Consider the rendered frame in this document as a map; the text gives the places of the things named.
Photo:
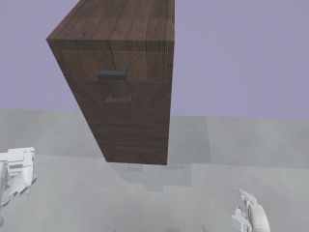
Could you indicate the left robot hand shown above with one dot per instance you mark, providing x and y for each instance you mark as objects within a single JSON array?
[{"x": 18, "y": 164}]

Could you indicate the cabinet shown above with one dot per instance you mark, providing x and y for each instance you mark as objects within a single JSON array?
[{"x": 125, "y": 134}]

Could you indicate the right robot hand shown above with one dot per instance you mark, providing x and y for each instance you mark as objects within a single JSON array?
[{"x": 247, "y": 220}]

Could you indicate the drawer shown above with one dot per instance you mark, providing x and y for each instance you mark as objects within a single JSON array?
[{"x": 144, "y": 66}]

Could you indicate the handle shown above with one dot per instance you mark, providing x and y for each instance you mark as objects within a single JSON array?
[
  {"x": 118, "y": 102},
  {"x": 112, "y": 75}
]

